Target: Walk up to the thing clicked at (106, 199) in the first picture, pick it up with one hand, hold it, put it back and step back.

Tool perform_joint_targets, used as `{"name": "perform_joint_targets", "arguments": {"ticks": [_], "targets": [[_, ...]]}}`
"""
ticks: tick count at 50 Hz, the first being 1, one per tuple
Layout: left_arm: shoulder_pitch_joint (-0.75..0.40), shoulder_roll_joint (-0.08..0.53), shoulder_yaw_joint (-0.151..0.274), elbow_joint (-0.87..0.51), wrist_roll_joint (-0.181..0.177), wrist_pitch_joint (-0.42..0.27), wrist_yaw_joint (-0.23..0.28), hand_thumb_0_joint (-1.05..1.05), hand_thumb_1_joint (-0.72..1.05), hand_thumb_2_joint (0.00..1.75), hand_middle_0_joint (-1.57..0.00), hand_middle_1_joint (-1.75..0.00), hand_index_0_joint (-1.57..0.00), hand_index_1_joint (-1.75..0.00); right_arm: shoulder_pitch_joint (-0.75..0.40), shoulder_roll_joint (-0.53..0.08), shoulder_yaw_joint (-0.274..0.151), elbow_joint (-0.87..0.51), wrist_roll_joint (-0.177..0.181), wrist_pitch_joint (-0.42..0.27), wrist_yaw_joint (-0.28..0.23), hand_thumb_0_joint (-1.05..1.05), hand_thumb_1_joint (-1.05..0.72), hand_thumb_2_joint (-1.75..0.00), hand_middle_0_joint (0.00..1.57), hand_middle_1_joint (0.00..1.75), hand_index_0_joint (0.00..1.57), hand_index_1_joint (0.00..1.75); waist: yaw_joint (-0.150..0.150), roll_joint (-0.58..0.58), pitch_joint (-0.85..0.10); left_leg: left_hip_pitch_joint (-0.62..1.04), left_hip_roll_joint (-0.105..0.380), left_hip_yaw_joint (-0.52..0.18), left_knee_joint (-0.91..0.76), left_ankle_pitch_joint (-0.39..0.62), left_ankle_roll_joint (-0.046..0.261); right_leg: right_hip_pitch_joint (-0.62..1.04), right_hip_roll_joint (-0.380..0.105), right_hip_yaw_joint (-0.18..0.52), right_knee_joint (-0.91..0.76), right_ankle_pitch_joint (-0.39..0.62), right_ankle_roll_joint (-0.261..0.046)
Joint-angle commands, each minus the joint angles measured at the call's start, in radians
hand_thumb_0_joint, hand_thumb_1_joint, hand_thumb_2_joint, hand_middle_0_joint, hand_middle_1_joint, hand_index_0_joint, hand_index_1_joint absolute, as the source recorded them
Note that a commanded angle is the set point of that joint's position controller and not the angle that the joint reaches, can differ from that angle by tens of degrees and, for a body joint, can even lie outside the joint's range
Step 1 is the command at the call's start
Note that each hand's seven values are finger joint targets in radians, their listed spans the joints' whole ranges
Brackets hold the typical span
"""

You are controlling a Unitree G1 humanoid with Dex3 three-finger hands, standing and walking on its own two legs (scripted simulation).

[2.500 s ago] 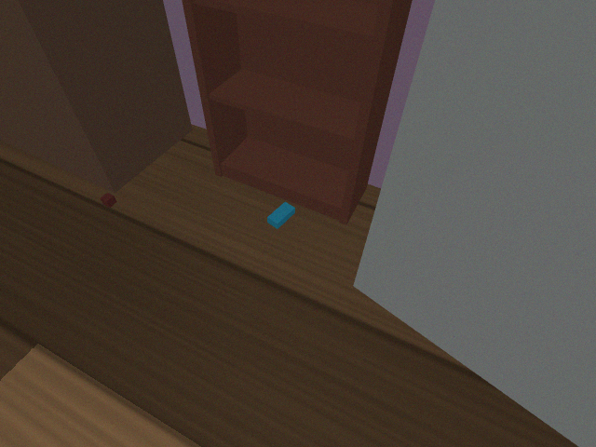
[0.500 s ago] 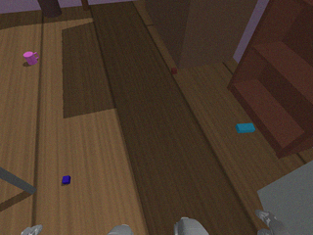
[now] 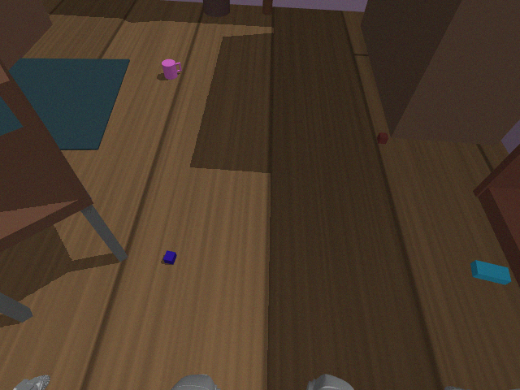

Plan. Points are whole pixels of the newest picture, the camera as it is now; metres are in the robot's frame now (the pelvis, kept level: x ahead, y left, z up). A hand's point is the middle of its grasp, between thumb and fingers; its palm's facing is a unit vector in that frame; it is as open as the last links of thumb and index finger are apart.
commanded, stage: walk up
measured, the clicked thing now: (382, 138) +1.37 -0.68 -0.72
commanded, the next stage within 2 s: stand in 1.22 s
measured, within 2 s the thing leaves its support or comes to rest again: neither
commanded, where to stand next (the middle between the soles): +0.08 +0.00 m, yaw +11 degrees
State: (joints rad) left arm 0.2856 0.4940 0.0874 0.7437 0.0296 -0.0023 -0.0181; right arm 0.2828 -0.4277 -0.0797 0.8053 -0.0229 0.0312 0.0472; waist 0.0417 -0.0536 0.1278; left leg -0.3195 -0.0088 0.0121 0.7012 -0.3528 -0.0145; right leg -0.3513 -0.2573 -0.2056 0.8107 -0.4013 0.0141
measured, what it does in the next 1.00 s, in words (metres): steps on the spot: right foot, then left foot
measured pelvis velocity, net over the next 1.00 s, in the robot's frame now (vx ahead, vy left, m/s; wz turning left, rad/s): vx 0.01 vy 0.00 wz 0.24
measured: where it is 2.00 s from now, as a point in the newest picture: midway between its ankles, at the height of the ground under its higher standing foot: outside the picture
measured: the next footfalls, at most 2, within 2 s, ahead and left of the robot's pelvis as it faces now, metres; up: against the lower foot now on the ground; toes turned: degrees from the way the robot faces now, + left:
right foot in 0.28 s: +0.09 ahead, -0.12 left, +0.00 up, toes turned +10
left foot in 0.58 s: +0.04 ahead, +0.15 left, +0.00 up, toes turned +11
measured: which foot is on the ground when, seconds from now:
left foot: down 0.00-0.32, up 0.34-0.56, down 0.58-1.00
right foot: down 0.00-0.00, up 0.02-0.26, down 0.28-1.00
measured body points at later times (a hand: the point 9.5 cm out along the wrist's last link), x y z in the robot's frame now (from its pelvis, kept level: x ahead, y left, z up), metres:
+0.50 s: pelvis +0.01 +0.00 +0.01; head +0.05 -0.01 +0.46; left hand +0.02 +0.32 -0.09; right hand +0.18 -0.29 -0.11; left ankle +0.00 +0.14 -0.67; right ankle +0.06 -0.13 -0.71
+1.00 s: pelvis +0.01 +0.00 +0.02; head +0.02 +0.02 +0.47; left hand +0.00 +0.31 -0.11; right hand +0.19 -0.27 -0.10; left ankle +0.00 +0.14 -0.71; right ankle +0.06 -0.12 -0.71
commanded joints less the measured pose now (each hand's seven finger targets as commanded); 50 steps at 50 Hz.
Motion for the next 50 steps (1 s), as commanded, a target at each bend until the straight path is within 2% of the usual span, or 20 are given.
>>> {"name": "perform_joint_targets", "arguments": {"ticks": [1, 2, 5, 10, 14, 15, 16, 17, 20, 24, 27, 29, 30, 31, 32, 34, 37, 40, 43, 50], "targets": [[-0.021, 0.148, 0.032, -0.097, -0.015, -0.006, 0.028, 0.0, 0.9, 0.9, -0.2, -0.3, -0.2, -0.3, 0.081, -0.401, -0.098, -0.099, -0.01, -0.05, -0.04, 0.0, -0.9, -0.9, 0.2, 0.3, 0.2, 0.3, -0.085, 0.314, -0.122, 0.116, 0.343, -0.732, -0.405, -0.128, 0.295, -0.33, 0.164, 0.168, 0.307, -0.261, -0.015], [-0.089, 0.193, 0.039, -0.088, -0.009, -0.014, 0.033, 0.0, 0.9, 0.9, -0.2, -0.3, -0.2, -0.3, 0.069, -0.38, -0.096, -0.082, -0.002, -0.049, -0.044, 0.0, -0.9, -0.9, 0.2, 0.3, 0.2, 0.3, -0.093, 0.268, -0.054, 0.038, 0.349, -0.745, -0.413, -0.102, 0.332, -0.289, 0.14, 0.215, 0.312, -0.245, -0.026], [0.024, 0.147, 0.033, -0.031, -0.027, -0.025, 0.026, 0.0, 0.9, 0.9, -0.2, -0.3, -0.2, -0.3, 0.006, -0.245, -0.042, -0.087, 0.008, -0.064, -0.068, 0.0, -0.9, -0.9, 0.2, 0.3, 0.2, 0.3, -0.022, 0.236, -0.084, 0.13, 0.185, -0.344, -0.198, 0.456, 0.235, -0.248, 0.125, 0.226, 0.226, -0.107, -0.035], [0.004, 0.107, 0.026, -0.016, -0.024, -0.031, 0.028, 0.0, 0.9, 0.9, -0.2, -0.3, -0.2, -0.3, 0.03, -0.228, -0.033, -0.092, 0.011, -0.069, -0.074, 0.0, -0.9, -0.9, 0.2, 0.3, 0.2, 0.3, -0.046, 0.265, -0.154, 0.088, 0.181, -0.327, -0.115, 0.715, 0.241, -0.066, 0.189, 0.164, 0.041, -0.086, -0.04], [0.087, 0.135, 0.037, 0.033, -0.013, -0.051, 0.036, 0.0, 0.9, 0.9, -0.2, -0.3, -0.2, -0.3, -0.049, -0.173, -0.016, -0.118, 0.037, -0.048, -0.074, 0.0, -0.9, -0.9, 0.2, 0.3, 0.2, 0.3, 0.027, 0.13, -0.196, -0.094, 0.066, -0.231, 0.093, 0.435, 0.133, 0.217, 0.191, 0.196, -0.268, 0.241, -0.095], [0.099, 0.207, 0.052, 0.028, 0.002, -0.057, 0.039, 0.0, 0.9, 0.9, -0.2, -0.3, -0.2, -0.3, -0.047, -0.133, -0.006, -0.136, 0.044, -0.046, -0.076, 0.0, -0.9, -0.9, 0.2, 0.3, 0.2, 0.3, 0.033, -0.044, -0.209, -0.21, -0.04, -0.167, 0.26, 0.258, 0.077, 0.276, 0.015, 0.437, -0.335, 0.313, -0.151], [0.046, 0.238, 0.057, 0.011, 0.0, -0.057, 0.035, 0.0, 0.9, 0.9, -0.2, -0.3, -0.2, -0.3, -0.034, -0.128, -0.005, -0.126, 0.036, -0.04, -0.086, 0.0, -0.9, -0.9, 0.2, 0.3, 0.2, 0.3, 0.021, -0.119, -0.192, -0.282, -0.083, -0.114, 0.343, -0.236, 0.056, 0.241, -0.193, 0.659, -0.432, 0.281, -0.265], [-0.044, 0.281, 0.062, -0.011, 0.0, -0.055, 0.033, 0.0, 0.9, 0.9, -0.2, -0.3, -0.2, -0.3, -0.007, -0.181, -0.022, -0.101, 0.023, -0.037, -0.097, 0.0, -0.9, -0.9, 0.2, 0.3, 0.2, 0.3, -0.009, -0.163, -0.156, -0.241, -0.022, -0.141, 0.442, -0.312, 0.044, 0.143, -0.283, 0.792, -0.461, 0.273, -0.361], [-0.08, 0.177, 0.032, -0.003, 0.0, -0.053, 0.033, 0.0, 0.9, 0.9, -0.2, -0.3, -0.2, -0.3, -0.019, -0.204, -0.038, -0.049, 0.025, -0.048, -0.072, 0.0, -0.9, -0.9, 0.2, 0.3, 0.2, 0.3, -0.033, -0.055, -0.058, -0.189, -0.006, -0.094, 0.349, -0.199, 0.045, 0.062, -0.074, 0.417, -0.387, 0.26, -0.241], [-0.062, 0.193, 0.037, 0.017, 0.012, -0.046, 0.022, 0.0, 0.9, 0.9, -0.2, -0.3, -0.2, -0.3, -0.012, -0.159, -0.023, -0.028, 0.021, -0.052, -0.049, 0.0, -0.9, -0.9, 0.2, 0.3, 0.2, 0.3, -0.008, -0.181, -0.105, -0.084, -0.012, 0.002, 0.131, -0.124, 0.03, 0.062, -0.007, 0.321, -0.344, 0.201, -0.213], [-0.108, 0.16, 0.021, 0.012, -0.009, -0.024, 0.012, 0.0, 0.9, 0.9, -0.2, -0.3, -0.2, -0.3, 0.045, -0.141, -0.025, 0.022, 0.016, -0.07, -0.053, 0.0, -0.9, -0.9, 0.2, 0.3, 0.2, 0.3, -0.054, -0.144, -0.162, 0.083, -0.049, 0.056, -0.129, 0.061, 0.024, 0.034, 0.017, 0.244, -0.209, 0.209, -0.174], [-0.053, 0.062, -0.011, 0.023, -0.022, -0.01, 0.011, 0.0, 0.9, 0.9, -0.2, -0.3, -0.2, -0.3, 0.029, -0.18, -0.032, 0.027, -0.002, -0.091, -0.068, 0.0, -0.9, -0.9, 0.2, 0.3, 0.2, 0.3, -0.047, 0.029, -0.198, 0.213, 0.06, -0.191, -0.272, 0.088, 0.071, -0.081, 0.076, 0.197, 0.017, 0.157, -0.089], [-0.034, 0.007, -0.027, 0.017, -0.036, -0.005, 0.011, 0.0, 0.9, 0.9, -0.2, -0.3, -0.2, -0.3, -0.03, -0.245, -0.035, -0.005, -0.013, -0.101, -0.074, 0.0, -0.9, -0.9, 0.2, 0.3, 0.2, 0.3, -0.016, 0.198, -0.18, 0.224, 0.274, -0.532, -0.321, 0.15, 0.152, -0.224, 0.187, 0.178, 0.098, -0.094, -0.026], [-0.063, 0.099, 0.0, 0.047, -0.032, 0.003, 0.026, 0.0, 0.9, 0.9, -0.2, -0.3, -0.2, -0.3, -0.063, -0.309, -0.044, -0.007, 0.005, -0.097, -0.074, 0.0, -0.9, -0.9, 0.2, 0.3, 0.2, 0.3, -0.04, 0.153, -0.155, 0.055, 0.356, -0.581, -0.316, 0.102, 0.274, -0.114, 0.168, 0.24, 0.11, -0.231, -0.03], [-0.067, 0.129, 0.005, 0.068, -0.029, 0.0, 0.028, 0.0, 0.9, 0.9, -0.2, -0.3, -0.2, -0.3, -0.114, -0.3, -0.043, 0.003, 0.007, -0.093, -0.074, 0.0, -0.9, -0.9, 0.2, 0.3, 0.2, 0.3, -0.025, 0.144, -0.12, -0.034, 0.341, -0.551, -0.301, 0.119, 0.295, -0.043, 0.14, 0.243, 0.102, -0.197, -0.034], [-0.054, 0.112, 0.008, 0.096, -0.033, -0.003, 0.021, 0.0, 0.9, 0.9, -0.2, -0.3, -0.2, -0.3, -0.162, -0.23, -0.012, 0.008, 0.007, -0.094, -0.077, 0.0, -0.9, -0.9, 0.2, 0.3, 0.2, 0.3, -0.008, 0.154, -0.093, -0.036, 0.232, -0.348, -0.252, 0.239, 0.22, -0.017, 0.158, 0.238, 0.045, -0.132, -0.042], [-0.009, 0.089, 0.0, 0.133, -0.033, -0.014, 0.022, 0.0, 0.9, 0.9, -0.2, -0.3, -0.2, -0.3, -0.169, -0.219, -0.001, 0.035, 0.016, -0.094, -0.072, 0.0, -0.9, -0.9, 0.2, 0.3, 0.2, 0.3, 0.014, 0.208, -0.127, -0.019, 0.171, -0.249, -0.168, 0.331, 0.145, 0.101, 0.188, 0.184, -0.215, 0.083, -0.051], [-0.082, 0.152, 0.0, 0.133, -0.017, -0.03, 0.024, 0.0, 0.9, 0.9, -0.2, -0.3, -0.2, -0.3, -0.143, -0.156, 0.017, 0.05, 0.028, -0.082, -0.069, 0.0, -0.9, -0.9, 0.2, 0.3, 0.2, 0.3, -0.026, 0.084, -0.159, -0.042, 0.073, -0.154, -0.12, 0.183, 0.066, 0.165, 0.091, 0.347, -0.327, 0.246, -0.1], [-0.167, 0.123, -0.021, 0.139, -0.026, -0.016, 0.01, 0.0, 0.9, 0.9, -0.2, -0.3, -0.2, -0.3, -0.146, -0.179, 0.011, 0.107, 0.016, -0.079, -0.066, 0.0, -0.9, -0.9, 0.2, 0.3, 0.2, 0.3, -0.048, 0.084, -0.096, 0.053, 0.075, -0.2, -0.248, -0.061, 0.066, 0.017, 0.108, 0.311, -0.331, 0.039, -0.084], [-0.181, 0.117, -0.029, 0.204, -0.027, -0.038, 0.011, 0.0, 0.9, 0.9, -0.2, -0.3, -0.2, -0.3, -0.183, -0.154, 0.033, 0.158, 0.022, -0.086, -0.057, 0.0, -0.9, -0.9, 0.2, 0.3, 0.2, 0.3, -0.043, 0.043, -0.149, 0.086, 0.071, -0.145, -0.236, 0.172, 0.057, 0.133, 0.091, 0.302, -0.407, 0.197, -0.08]]}}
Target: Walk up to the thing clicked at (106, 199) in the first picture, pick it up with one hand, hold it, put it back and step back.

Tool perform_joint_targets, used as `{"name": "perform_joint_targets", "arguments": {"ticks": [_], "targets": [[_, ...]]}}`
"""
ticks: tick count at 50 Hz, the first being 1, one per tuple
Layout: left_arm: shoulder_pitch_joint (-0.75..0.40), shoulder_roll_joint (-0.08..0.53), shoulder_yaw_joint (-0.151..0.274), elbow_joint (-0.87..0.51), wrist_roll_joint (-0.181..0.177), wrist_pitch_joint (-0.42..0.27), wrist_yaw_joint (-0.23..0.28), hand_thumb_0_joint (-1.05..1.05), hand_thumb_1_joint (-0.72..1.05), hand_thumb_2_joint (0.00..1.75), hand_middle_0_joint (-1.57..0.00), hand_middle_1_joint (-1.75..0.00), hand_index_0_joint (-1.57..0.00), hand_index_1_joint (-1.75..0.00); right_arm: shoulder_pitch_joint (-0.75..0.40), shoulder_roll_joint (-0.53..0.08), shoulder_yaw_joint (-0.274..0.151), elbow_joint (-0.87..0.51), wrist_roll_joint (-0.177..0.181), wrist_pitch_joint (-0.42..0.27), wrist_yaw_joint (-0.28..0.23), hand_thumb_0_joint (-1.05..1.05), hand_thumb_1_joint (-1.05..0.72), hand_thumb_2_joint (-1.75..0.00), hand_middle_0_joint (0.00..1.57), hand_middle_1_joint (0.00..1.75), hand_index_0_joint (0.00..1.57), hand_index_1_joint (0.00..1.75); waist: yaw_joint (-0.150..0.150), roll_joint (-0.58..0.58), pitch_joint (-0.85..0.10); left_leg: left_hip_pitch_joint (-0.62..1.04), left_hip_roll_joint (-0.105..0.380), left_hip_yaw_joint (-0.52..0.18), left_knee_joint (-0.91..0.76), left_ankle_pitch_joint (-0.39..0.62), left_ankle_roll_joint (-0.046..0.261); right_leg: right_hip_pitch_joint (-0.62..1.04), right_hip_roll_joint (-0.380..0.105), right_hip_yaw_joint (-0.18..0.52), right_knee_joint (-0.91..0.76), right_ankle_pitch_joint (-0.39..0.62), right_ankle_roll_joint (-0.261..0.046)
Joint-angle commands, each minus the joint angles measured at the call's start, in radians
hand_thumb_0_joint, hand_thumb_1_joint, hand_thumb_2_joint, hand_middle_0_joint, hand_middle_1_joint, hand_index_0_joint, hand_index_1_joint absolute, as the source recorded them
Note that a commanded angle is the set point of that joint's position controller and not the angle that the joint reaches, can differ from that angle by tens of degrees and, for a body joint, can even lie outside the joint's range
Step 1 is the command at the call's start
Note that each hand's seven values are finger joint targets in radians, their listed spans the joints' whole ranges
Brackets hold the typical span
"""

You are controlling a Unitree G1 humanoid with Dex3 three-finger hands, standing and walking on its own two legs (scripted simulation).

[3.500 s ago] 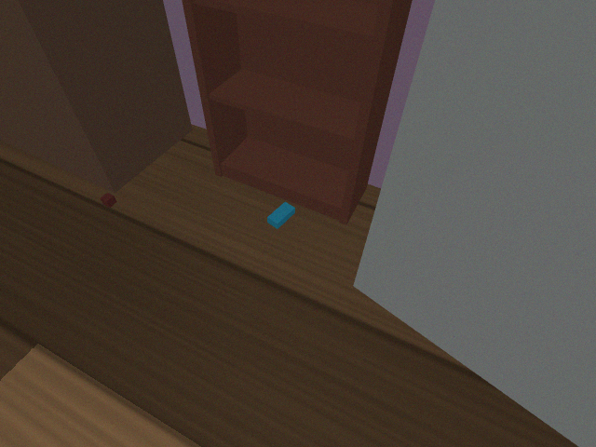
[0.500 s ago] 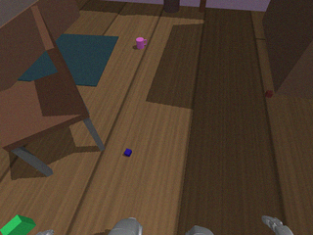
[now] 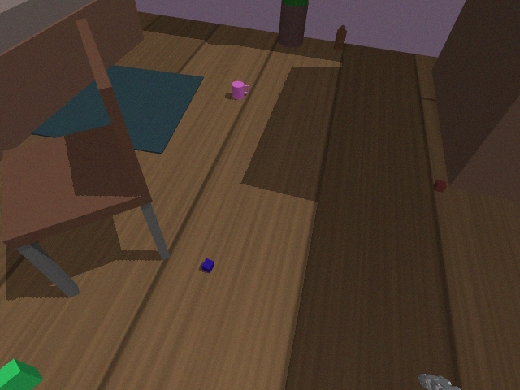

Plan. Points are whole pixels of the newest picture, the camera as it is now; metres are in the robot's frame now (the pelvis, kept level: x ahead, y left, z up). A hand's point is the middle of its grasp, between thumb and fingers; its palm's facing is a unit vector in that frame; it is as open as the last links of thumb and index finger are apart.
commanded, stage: walk up
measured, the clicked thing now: (439, 186) +1.15 -1.00 -0.74
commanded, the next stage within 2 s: stand in 0.22 s
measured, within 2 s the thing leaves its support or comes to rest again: neither
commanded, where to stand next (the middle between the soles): +0.06 -0.02 m, yaw -3 degrees
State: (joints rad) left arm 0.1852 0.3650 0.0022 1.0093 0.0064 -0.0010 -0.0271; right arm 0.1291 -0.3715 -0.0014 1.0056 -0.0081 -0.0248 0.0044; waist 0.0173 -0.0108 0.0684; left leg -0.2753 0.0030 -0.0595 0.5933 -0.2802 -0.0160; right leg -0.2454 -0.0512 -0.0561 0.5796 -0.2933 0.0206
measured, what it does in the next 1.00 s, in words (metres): stands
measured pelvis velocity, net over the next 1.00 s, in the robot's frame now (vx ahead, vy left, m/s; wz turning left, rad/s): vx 0.01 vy -0.01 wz -0.02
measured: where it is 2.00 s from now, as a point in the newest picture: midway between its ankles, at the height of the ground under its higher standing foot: outside the picture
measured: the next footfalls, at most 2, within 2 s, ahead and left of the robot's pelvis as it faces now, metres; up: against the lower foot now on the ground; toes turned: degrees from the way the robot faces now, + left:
none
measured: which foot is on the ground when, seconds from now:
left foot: down 0.00-1.00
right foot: down 0.00-1.00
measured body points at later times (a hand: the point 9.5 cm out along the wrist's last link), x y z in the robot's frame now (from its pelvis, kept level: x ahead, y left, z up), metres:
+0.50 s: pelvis +0.00 +0.00 +0.02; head +0.01 +0.00 +0.47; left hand +0.09 +0.30 -0.11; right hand +0.09 -0.30 -0.11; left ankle +0.03 +0.13 -0.73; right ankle +0.01 -0.13 -0.73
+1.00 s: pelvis +0.01 -0.01 +0.02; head +0.02 -0.01 +0.47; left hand +0.08 +0.29 -0.12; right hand +0.07 -0.31 -0.12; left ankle +0.03 +0.13 -0.73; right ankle +0.01 -0.13 -0.73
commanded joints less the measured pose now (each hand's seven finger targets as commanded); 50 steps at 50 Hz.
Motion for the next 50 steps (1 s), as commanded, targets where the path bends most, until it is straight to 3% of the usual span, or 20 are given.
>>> {"name": "perform_joint_targets", "arguments": {"ticks": [1, 7, 10, 13, 17, 28, 33, 42, 50], "targets": [[-0.088, 0.242, 0.055, -0.054, -0.005, -0.039, 0.021, 0.0, 0.9, 0.9, -0.2, -0.3, -0.2, -0.3, -0.032, -0.215, -0.045, -0.034, 0.008, -0.03, -0.014, 0.0, -0.9, -0.9, 0.2, 0.3, 0.2, 0.3, -0.018, 0.01, -0.099, 0.05, 0.069, -0.081, -0.138, 0.129, 0.06, 0.043, -0.105, 0.132, -0.168, 0.108, -0.079], [-0.102, 0.221, 0.051, -0.01, -0.009, -0.032, 0.02, 0.0, 0.9, 0.9, -0.2, -0.3, -0.2, -0.3, -0.075, -0.214, -0.04, -0.001, 0.007, -0.028, -0.016, 0.0, -0.9, -0.9, 0.2, 0.3, 0.2, 0.3, -0.002, 0.019, -0.094, 0.052, 0.086, -0.09, -0.192, 0.163, 0.059, 0.091, -0.09, 0.102, -0.205, 0.108, -0.06], [-0.13, 0.221, 0.053, 0.006, -0.007, -0.03, 0.02, 0.0, 0.9, 0.9, -0.2, -0.3, -0.2, -0.3, -0.074, -0.209, -0.04, 0.017, 0.006, -0.026, -0.016, 0.0, -0.9, -0.9, 0.2, 0.3, 0.2, 0.3, -0.01, 0.004, -0.089, 0.054, 0.084, -0.083, -0.209, 0.181, 0.052, 0.106, -0.093, 0.1, -0.227, 0.109, -0.06], [-0.123, 0.209, 0.042, 0.038, -0.008, -0.032, 0.024, 0.0, 0.9, 0.9, -0.2, -0.3, -0.2, -0.3, -0.1, -0.203, -0.037, 0.036, 0.005, -0.021, -0.013, 0.0, -0.9, -0.9, 0.2, 0.3, 0.2, 0.3, 0.001, 0.043, -0.107, 0.113, 0.113, -0.093, -0.236, 0.271, 0.042, 0.122, -0.081, 0.102, -0.243, 0.147, -0.048], [-0.147, 0.215, 0.042, 0.058, -0.006, -0.034, 0.026, 0.0, 0.9, 0.9, -0.2, -0.3, -0.2, -0.3, -0.11, -0.199, -0.037, 0.052, 0.006, -0.018, -0.012, 0.0, -0.9, -0.9, 0.2, 0.3, 0.2, 0.3, -0.001, 0.021, -0.112, 0.12, 0.116, -0.081, -0.257, 0.293, 0.034, 0.16, -0.088, 0.102, -0.251, 0.194, -0.044], [-0.165, 0.223, 0.041, 0.087, -0.002, -0.031, 0.027, 0.0, 0.9, 0.9, -0.2, -0.3, -0.2, -0.3, -0.11, -0.19, -0.037, 0.084, 0.002, -0.008, -0.008, 0.0, -0.9, -0.9, 0.2, 0.3, 0.2, 0.3, -0.011, 0.007, -0.078, 0.115, 0.108, -0.069, -0.32, 0.136, 0.025, 0.131, -0.087, 0.112, -0.307, 0.088, -0.037], [-0.16, 0.214, 0.037, 0.087, -0.003, -0.033, 0.027, 0.0, 0.9, 0.9, -0.2, -0.3, -0.2, -0.3, -0.096, -0.193, -0.037, 0.09, 0.004, -0.01, -0.006, 0.0, -0.9, -0.9, 0.2, 0.3, 0.2, 0.3, -0.015, 0.022, -0.102, 0.125, 0.116, -0.067, -0.321, 0.199, 0.026, 0.153, -0.089, 0.112, -0.303, 0.138, -0.037], [-0.146, 0.222, 0.041, 0.085, 0.0, -0.03, 0.028, 0.0, 0.9, 0.9, -0.2, -0.3, -0.2, -0.3, -0.081, -0.184, -0.035, 0.091, 0.001, -0.004, -0.006, 0.0, -0.9, -0.9, 0.2, 0.3, 0.2, 0.3, -0.013, 0.004, -0.086, 0.118, 0.109, -0.062, -0.324, 0.135, 0.025, 0.119, -0.086, 0.113, -0.316, 0.065, -0.038], [-0.138, 0.209, 0.039, 0.081, -0.002, -0.029, 0.027, 0.0, 0.9, 0.9, -0.2, -0.3, -0.2, -0.3, -0.077, -0.189, -0.032, 0.09, -0.001, -0.007, -0.009, 0.0, -0.9, -0.9, 0.2, 0.3, 0.2, 0.3, -0.013, 0.029, -0.094, 0.12, 0.118, -0.059, -0.315, 0.195, 0.024, 0.14, -0.087, 0.113, -0.301, 0.136, -0.042]]}}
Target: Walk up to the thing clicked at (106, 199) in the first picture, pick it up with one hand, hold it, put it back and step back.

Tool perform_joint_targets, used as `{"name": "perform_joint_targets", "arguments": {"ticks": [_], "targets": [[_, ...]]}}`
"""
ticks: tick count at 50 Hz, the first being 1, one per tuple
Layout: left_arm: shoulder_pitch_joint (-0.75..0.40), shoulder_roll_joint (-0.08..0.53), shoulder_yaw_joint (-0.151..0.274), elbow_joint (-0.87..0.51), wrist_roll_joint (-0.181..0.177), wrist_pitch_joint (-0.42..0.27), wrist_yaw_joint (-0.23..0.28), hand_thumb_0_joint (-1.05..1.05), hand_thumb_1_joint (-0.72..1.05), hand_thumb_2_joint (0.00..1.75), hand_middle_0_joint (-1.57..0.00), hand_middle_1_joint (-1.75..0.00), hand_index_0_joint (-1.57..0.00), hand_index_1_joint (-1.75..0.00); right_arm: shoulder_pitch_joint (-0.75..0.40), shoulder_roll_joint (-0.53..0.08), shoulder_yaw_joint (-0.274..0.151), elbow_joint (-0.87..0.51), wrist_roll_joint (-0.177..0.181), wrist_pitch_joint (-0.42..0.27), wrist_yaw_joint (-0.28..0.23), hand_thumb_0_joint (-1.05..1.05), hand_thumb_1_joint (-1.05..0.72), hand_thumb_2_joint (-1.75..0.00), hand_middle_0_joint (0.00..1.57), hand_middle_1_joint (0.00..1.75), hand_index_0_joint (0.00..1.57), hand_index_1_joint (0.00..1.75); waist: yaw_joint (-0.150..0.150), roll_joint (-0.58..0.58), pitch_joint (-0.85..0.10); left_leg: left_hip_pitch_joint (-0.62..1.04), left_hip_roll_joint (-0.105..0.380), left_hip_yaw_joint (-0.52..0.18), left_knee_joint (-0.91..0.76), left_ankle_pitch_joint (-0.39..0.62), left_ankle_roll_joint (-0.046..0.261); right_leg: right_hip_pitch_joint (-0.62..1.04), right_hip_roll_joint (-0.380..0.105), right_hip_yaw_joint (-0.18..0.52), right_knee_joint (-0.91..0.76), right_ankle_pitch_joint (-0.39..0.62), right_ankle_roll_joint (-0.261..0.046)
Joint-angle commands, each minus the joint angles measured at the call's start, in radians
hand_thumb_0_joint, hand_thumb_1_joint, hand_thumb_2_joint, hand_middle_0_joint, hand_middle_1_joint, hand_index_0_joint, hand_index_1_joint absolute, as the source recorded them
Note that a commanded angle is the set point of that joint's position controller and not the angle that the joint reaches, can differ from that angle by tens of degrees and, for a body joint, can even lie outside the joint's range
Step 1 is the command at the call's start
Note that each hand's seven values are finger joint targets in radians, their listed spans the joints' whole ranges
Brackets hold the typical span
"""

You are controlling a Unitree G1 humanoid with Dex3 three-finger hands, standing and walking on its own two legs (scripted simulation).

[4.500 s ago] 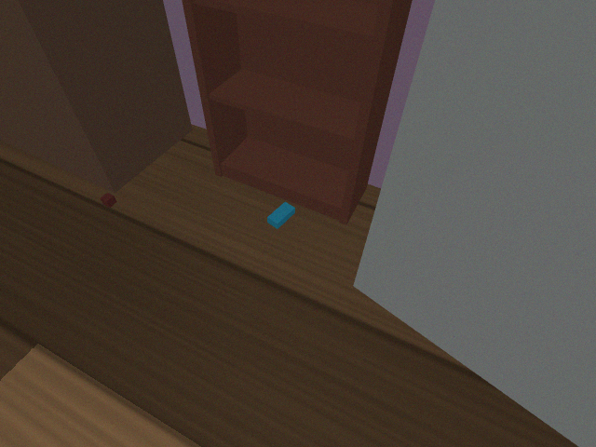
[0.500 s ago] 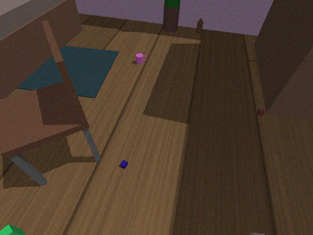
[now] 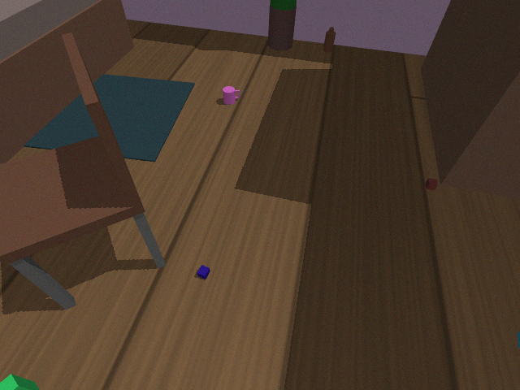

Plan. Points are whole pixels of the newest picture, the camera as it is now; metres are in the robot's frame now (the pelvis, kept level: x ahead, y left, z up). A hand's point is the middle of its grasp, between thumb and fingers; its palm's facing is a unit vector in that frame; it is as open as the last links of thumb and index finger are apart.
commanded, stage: stand
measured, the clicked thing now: (431, 184) +1.16 -0.97 -0.76
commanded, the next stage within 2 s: walk up in 1.82 s
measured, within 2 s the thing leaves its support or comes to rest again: neither
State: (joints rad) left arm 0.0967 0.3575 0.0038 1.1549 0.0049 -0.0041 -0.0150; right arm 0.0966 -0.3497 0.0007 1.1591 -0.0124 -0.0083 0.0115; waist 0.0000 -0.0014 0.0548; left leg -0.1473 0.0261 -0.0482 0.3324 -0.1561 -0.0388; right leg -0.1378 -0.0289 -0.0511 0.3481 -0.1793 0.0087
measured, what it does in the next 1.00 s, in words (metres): stands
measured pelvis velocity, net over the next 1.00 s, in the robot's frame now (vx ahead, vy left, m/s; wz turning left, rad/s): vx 0.02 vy -0.01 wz -0.01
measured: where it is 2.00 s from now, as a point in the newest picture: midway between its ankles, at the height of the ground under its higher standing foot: outside the picture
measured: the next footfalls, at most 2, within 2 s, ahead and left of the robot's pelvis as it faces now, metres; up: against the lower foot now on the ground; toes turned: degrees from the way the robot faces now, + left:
none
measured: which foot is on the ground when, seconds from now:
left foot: down 0.00-1.00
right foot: down 0.00-1.00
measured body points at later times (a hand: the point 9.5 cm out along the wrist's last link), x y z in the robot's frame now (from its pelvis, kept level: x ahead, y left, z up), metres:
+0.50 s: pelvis +0.02 -0.01 +0.00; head +0.03 -0.01 +0.45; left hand +0.10 +0.30 -0.13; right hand +0.10 -0.31 -0.14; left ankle +0.02 +0.15 -0.75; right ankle +0.01 -0.12 -0.75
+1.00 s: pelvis +0.02 -0.01 +0.00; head +0.03 -0.01 +0.45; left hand +0.10 +0.30 -0.13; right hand +0.10 -0.31 -0.14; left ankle +0.02 +0.15 -0.75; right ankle +0.01 -0.12 -0.75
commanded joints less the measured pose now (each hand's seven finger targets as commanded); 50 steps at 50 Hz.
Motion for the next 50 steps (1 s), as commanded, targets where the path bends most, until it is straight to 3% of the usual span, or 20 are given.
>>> {"name": "perform_joint_targets", "arguments": {"ticks": [1, 6, 15, 21, 25, 37, 44, 50], "targets": [[-0.041, 0.215, 0.037, -0.063, -0.001, -0.025, 0.014, 0.0, 0.9, 0.9, -0.2, -0.3, -0.2, -0.3, -0.048, -0.216, -0.034, -0.061, 0.005, -0.024, -0.017, 0.0, -0.9, -0.9, 0.2, 0.3, 0.2, 0.3, 0.007, 0.032, -0.079, 0.001, 0.092, -0.071, -0.057, 0.063, 0.045, 0.019, -0.108, 0.11, -0.071, 0.015, -0.028], [-0.047, 0.218, 0.039, -0.066, -0.002, -0.026, 0.016, 0.0, 0.9, 0.9, -0.2, -0.3, -0.2, -0.3, -0.042, -0.21, -0.031, -0.065, 0.007, -0.026, -0.018, 0.0, -0.9, -0.9, 0.2, 0.3, 0.2, 0.3, 0.003, 0.001, -0.101, 0.027, 0.098, -0.065, -0.045, 0.136, 0.044, 0.037, -0.11, 0.103, -0.061, 0.08, -0.028], [-0.047, 0.215, 0.041, -0.067, -0.001, -0.027, 0.017, 0.0, 0.9, 0.9, -0.2, -0.3, -0.2, -0.3, -0.046, -0.211, -0.03, -0.065, 0.005, -0.023, -0.019, 0.0, -0.9, -0.9, 0.2, 0.3, 0.2, 0.3, 0.004, 0.0, -0.1, 0.036, 0.099, -0.057, -0.038, 0.151, 0.042, 0.036, -0.11, 0.102, -0.066, 0.105, -0.025], [-0.051, 0.212, 0.042, -0.07, -0.003, -0.03, 0.019, 0.0, 0.9, 0.9, -0.2, -0.3, -0.2, -0.3, -0.047, -0.212, -0.031, -0.063, 0.006, -0.024, -0.021, 0.0, -0.9, -0.9, 0.2, 0.3, 0.2, 0.3, 0.004, -0.004, -0.122, 0.053, 0.105, -0.049, -0.028, 0.231, 0.042, 0.071, -0.114, 0.101, -0.057, 0.206, -0.024], [-0.052, 0.216, 0.044, -0.07, -0.001, -0.026, 0.021, 0.0, 0.9, 0.9, -0.2, -0.3, -0.2, -0.3, -0.052, -0.206, -0.032, -0.066, 0.005, -0.02, -0.021, 0.0, -0.9, -0.9, 0.2, 0.3, 0.2, 0.3, 0.004, -0.006, -0.1, 0.045, 0.1, -0.051, -0.043, 0.164, 0.04, 0.047, -0.106, 0.096, -0.074, 0.128, -0.023], [-0.051, 0.212, 0.047, -0.073, 0.0, -0.026, 0.019, 0.0, 0.9, 0.9, -0.2, -0.3, -0.2, -0.3, -0.044, -0.211, -0.032, -0.072, 0.005, -0.025, -0.023, 0.0, -0.9, -0.9, 0.2, 0.3, 0.2, 0.3, 0.005, 0.018, -0.115, 0.058, 0.107, -0.046, -0.04, 0.235, 0.039, 0.075, -0.111, 0.098, -0.058, 0.194, -0.028], [-0.05, 0.212, 0.046, -0.074, 0.002, -0.024, 0.02, 0.0, 0.9, 0.9, -0.2, -0.3, -0.2, -0.3, -0.038, -0.212, -0.033, -0.072, 0.005, -0.021, -0.023, 0.0, -0.9, -0.9, 0.2, 0.3, 0.2, 0.3, 0.002, 0.004, -0.093, 0.047, 0.103, -0.045, -0.05, 0.153, 0.043, 0.055, -0.106, 0.102, -0.075, 0.124, -0.028], [-0.047, 0.215, 0.045, -0.074, 0.001, -0.027, 0.022, 0.0, 0.9, 0.9, -0.2, -0.3, -0.2, -0.3, -0.035, -0.209, -0.032, -0.074, 0.004, -0.021, -0.021, 0.0, -0.9, -0.9, 0.2, 0.3, 0.2, 0.3, 0.002, -0.013, -0.093, 0.05, 0.103, -0.047, -0.05, 0.172, 0.044, 0.057, -0.108, 0.103, -0.076, 0.151, -0.027]]}}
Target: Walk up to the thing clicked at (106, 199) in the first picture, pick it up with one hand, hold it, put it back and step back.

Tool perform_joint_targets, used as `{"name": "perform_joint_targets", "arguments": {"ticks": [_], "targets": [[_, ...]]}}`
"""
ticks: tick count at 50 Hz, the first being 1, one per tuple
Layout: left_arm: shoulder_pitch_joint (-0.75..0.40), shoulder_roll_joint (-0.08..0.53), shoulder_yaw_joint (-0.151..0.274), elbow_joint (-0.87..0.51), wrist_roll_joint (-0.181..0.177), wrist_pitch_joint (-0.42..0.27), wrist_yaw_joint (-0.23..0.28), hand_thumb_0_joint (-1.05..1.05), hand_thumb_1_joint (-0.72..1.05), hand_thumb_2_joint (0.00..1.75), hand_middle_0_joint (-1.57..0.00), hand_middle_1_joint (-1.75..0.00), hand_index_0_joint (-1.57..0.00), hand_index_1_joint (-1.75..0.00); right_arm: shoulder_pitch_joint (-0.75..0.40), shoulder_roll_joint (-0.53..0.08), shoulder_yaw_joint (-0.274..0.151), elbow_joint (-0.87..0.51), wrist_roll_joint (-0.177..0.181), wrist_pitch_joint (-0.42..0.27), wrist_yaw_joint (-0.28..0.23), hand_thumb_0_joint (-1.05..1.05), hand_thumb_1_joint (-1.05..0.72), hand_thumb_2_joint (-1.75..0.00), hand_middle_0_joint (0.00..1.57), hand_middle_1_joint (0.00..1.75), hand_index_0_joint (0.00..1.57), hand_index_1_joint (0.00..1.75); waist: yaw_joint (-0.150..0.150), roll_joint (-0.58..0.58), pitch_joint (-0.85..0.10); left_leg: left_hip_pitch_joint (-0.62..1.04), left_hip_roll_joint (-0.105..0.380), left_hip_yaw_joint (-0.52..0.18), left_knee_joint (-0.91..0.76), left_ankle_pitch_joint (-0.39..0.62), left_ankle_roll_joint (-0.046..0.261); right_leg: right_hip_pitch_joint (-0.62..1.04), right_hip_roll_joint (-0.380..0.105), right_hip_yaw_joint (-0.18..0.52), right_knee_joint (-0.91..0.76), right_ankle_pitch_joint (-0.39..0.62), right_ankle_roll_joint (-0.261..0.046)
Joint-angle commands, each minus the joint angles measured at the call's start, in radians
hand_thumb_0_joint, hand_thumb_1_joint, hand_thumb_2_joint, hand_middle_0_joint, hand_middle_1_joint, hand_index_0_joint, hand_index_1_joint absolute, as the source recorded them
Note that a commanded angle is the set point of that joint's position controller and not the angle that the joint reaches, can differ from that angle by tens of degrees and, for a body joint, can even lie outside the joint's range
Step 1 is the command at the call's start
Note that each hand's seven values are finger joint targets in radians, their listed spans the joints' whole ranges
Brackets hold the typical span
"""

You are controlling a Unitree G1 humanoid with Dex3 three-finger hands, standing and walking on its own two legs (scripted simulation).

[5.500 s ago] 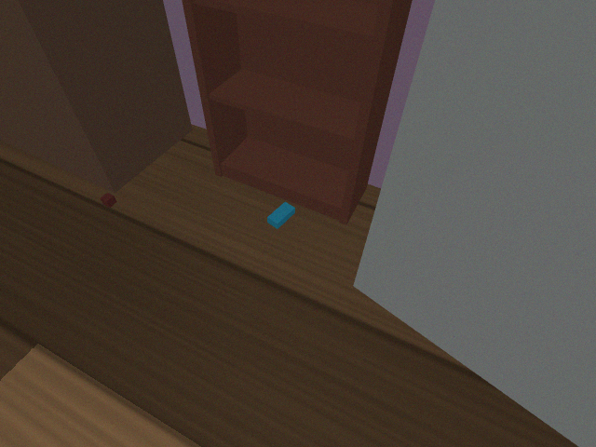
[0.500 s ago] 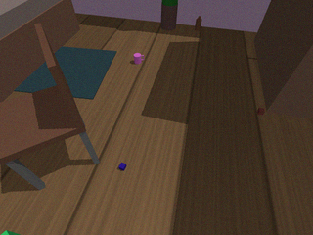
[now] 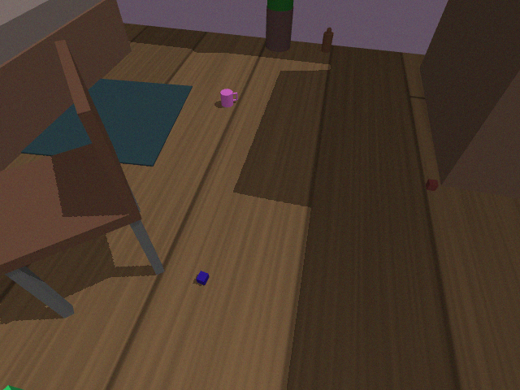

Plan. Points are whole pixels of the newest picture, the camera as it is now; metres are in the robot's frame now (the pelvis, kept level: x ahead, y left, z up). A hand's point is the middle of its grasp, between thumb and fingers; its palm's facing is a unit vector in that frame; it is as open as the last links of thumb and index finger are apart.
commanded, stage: stand
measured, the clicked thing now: (431, 185) +1.15 -0.95 -0.76
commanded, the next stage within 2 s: walk up in 0.82 s
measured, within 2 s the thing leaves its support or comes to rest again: neither
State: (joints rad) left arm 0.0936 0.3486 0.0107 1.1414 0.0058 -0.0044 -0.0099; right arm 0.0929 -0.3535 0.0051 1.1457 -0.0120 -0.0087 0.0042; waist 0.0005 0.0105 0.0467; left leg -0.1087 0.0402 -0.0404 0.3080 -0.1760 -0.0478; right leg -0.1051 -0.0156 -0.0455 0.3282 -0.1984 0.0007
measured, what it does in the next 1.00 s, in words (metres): stands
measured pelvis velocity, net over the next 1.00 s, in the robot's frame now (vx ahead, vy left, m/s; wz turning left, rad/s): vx -0.02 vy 0.04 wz -0.16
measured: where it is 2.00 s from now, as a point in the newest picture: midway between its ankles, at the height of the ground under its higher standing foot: outside the picture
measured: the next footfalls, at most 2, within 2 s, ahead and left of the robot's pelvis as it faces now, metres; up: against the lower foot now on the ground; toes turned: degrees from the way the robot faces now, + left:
right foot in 1.46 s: -0.04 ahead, -0.08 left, +0.00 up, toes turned -25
left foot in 1.86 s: +0.10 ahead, +0.12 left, +0.00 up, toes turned -40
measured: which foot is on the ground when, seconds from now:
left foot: down 0.00-1.00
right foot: down 0.00-1.00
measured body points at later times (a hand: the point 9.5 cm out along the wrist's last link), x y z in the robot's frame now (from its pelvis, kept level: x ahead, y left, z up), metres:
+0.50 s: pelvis +0.00 +0.00 +0.00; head +0.01 +0.00 +0.45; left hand +0.07 +0.31 -0.13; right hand +0.07 -0.30 -0.13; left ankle +0.00 +0.15 -0.75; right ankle -0.01 -0.12 -0.75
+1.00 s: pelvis -0.02 +0.04 -0.01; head +0.04 +0.03 +0.44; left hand +0.08 +0.34 -0.14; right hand +0.08 -0.30 -0.12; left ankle -0.01 +0.16 -0.73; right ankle -0.01 -0.12 -0.75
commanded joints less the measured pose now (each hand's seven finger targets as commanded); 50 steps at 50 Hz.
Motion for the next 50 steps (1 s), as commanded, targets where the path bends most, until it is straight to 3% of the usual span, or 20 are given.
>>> {"name": "perform_joint_targets", "arguments": {"ticks": [1, 17, 27, 33, 40, 41, 42, 43, 44, 45, 46, 47, 48, 50], "targets": [[-0.042, 0.222, 0.039, -0.064, 0.001, -0.028, 0.016, 0.0, 0.9, 0.9, -0.2, -0.3, -0.2, -0.3, -0.025, -0.212, -0.038, -0.062, 0.003, -0.021, -0.014, 0.0, -0.9, -0.9, 0.2, 0.3, 0.2, 0.3, 0.002, -0.014, -0.101, 0.014, 0.092, -0.051, -0.023, 0.196, 0.057, 0.037, -0.123, 0.095, -0.051, 0.174, -0.018], [-0.027, 0.223, 0.038, -0.064, 0.002, -0.025, 0.015, 0.0, 0.9, 0.9, -0.2, -0.3, -0.2, -0.3, -0.021, -0.212, -0.039, -0.067, 0.003, -0.02, -0.013, 0.0, -0.9, -0.9, 0.2, 0.3, 0.2, 0.3, 0.005, -0.008, -0.076, 0.004, 0.088, -0.057, -0.036, 0.141, 0.055, 0.014, -0.115, 0.094, -0.061, 0.104, -0.02], [-0.022, 0.222, 0.035, -0.068, 0.002, -0.03, 0.017, 0.0, 0.9, 0.9, -0.2, -0.3, -0.2, -0.3, -0.016, -0.212, -0.039, -0.069, 0.004, -0.02, -0.014, 0.0, -0.9, -0.9, 0.2, 0.3, 0.2, 0.3, 0.004, -0.008, -0.094, 0.014, 0.093, -0.053, -0.018, 0.202, 0.059, 0.036, -0.124, 0.098, -0.051, 0.19, -0.019], [-0.024, 0.224, 0.038, -0.063, 0.001, -0.023, 0.016, 0.0, 0.9, 0.9, -0.2, -0.3, -0.2, -0.3, -0.009, -0.206, -0.036, -0.068, 0.002, -0.018, -0.013, 0.0, -0.9, -0.9, 0.2, 0.3, 0.2, 0.3, 0.0, -0.005, -0.054, -0.015, 0.083, -0.056, -0.044, 0.109, 0.058, 0.015, -0.116, 0.096, -0.062, 0.089, -0.018], [-0.019, 0.22, 0.034, -0.069, 0.004, -0.027, 0.018, 0.0, 0.9, 0.9, -0.2, -0.3, -0.2, -0.3, -0.017, -0.212, -0.041, -0.073, 0.003, -0.018, -0.014, 0.0, -0.9, -0.9, 0.2, 0.3, 0.2, 0.3, 0.001, -0.007, -0.083, 0.013, 0.09, -0.057, -0.02, 0.181, 0.058, 0.022, -0.122, 0.094, -0.054, 0.161, -0.02], [0.034, 0.285, 0.07, -0.116, 0.001, -0.016, 0.015, 0.0, 0.9, 0.9, -0.2, -0.3, -0.2, -0.3, -0.084, -0.293, -0.103, -0.151, 0.007, -0.013, -0.01, 0.0, -0.9, -0.9, 0.2, 0.3, 0.2, 0.3, 0.0, -0.016, -0.038, 0.048, 0.035, 0.061, 0.164, 0.081, 0.068, -0.114, -0.138, 0.239, -0.005, 0.349, -0.053], [0.061, 0.308, 0.078, -0.124, 0.0, -0.019, 0.02, 0.0, 0.9, 0.9, -0.2, -0.3, -0.2, -0.3, -0.079, -0.265, -0.101, -0.171, 0.01, -0.006, -0.01, 0.0, -0.9, -0.9, 0.2, 0.3, 0.2, 0.3, 0.011, -0.056, -0.051, -0.014, 0.013, 0.055, 0.227, 0.055, 0.074, -0.087, -0.169, 0.276, 0.016, 0.422, -0.087], [0.077, 0.322, 0.085, -0.134, 0.002, -0.019, 0.025, 0.0, 0.9, 0.9, -0.2, -0.3, -0.2, -0.3, -0.076, -0.242, -0.099, -0.185, 0.013, -0.002, -0.009, 0.0, -0.9, -0.9, 0.2, 0.3, 0.2, 0.3, 0.022, -0.1, -0.037, -0.091, -0.021, 0.064, 0.274, -0.031, 0.066, -0.06, -0.201, 0.33, 0.01, 0.422, -0.122], [0.07, 0.338, 0.095, -0.155, 0.008, -0.021, 0.028, 0.0, 0.9, 0.9, -0.2, -0.3, -0.2, -0.3, -0.066, -0.213, -0.096, -0.201, 0.018, 0.001, -0.007, 0.0, -0.9, -0.9, 0.2, 0.3, 0.2, 0.3, 0.027, -0.179, -0.031, -0.209, -0.058, 0.066, 0.356, -0.218, 0.054, 0.006, -0.257, 0.412, -0.001, 0.478, -0.178], [0.081, 0.346, 0.102, -0.179, 0.018, -0.023, 0.031, 0.0, 0.9, 0.9, -0.2, -0.3, -0.2, -0.3, -0.048, -0.205, -0.101, -0.212, 0.017, 0.008, -0.006, 0.0, -0.9, -0.9, 0.2, 0.3, 0.2, 0.3, 0.03, -0.224, -0.047, -0.254, -0.063, 0.031, 0.47, -0.376, 0.058, 0.017, -0.316, 0.49, 0.002, 0.523, -0.245], [0.081, 0.332, 0.104, -0.207, 0.024, -0.022, 0.031, 0.0, 0.9, 0.9, -0.2, -0.3, -0.2, -0.3, -0.038, -0.199, -0.106, -0.226, 0.016, 0.014, -0.002, 0.0, -0.9, -0.9, 0.2, 0.3, 0.2, 0.3, 0.023, -0.222, -0.047, -0.249, -0.039, -0.015, 0.506, -0.414, 0.061, -0.031, -0.311, 0.486, 0.007, 0.479, -0.265], [0.054, 0.319, 0.101, -0.234, 0.031, -0.018, 0.029, 0.0, 0.9, 0.9, -0.2, -0.3, -0.2, -0.3, -0.013, -0.201, -0.112, -0.232, 0.021, 0.016, 0.004, 0.0, -0.9, -0.9, 0.2, 0.3, 0.2, 0.3, 0.002, -0.256, -0.06, -0.235, -0.026, -0.035, 0.469, -0.42, 0.072, -0.039, -0.288, 0.464, 0.026, 0.455, -0.259], [0.038, 0.295, 0.094, -0.25, 0.032, -0.014, 0.028, 0.0, 0.9, 0.9, -0.2, -0.3, -0.2, -0.3, -0.003, -0.205, -0.121, -0.233, 0.021, 0.015, 0.008, 0.0, -0.9, -0.9, 0.2, 0.3, 0.2, 0.3, -0.009, -0.248, -0.072, -0.182, -0.023, -0.04, 0.452, -0.389, 0.078, -0.087, -0.239, 0.421, 0.049, 0.457, -0.233], [-0.006, 0.259, 0.083, -0.286, 0.028, -0.003, 0.028, 0.0, 0.9, 0.9, -0.2, -0.3, -0.2, -0.3, 0.057, -0.194, -0.132, -0.242, 0.013, 0.012, 0.009, 0.0, -0.9, -0.9, 0.2, 0.3, 0.2, 0.3, -0.052, -0.202, -0.108, -0.078, -0.04, 0.003, 0.262, -0.217, 0.077, -0.139, -0.134, 0.326, 0.15, 0.413, -0.155]]}}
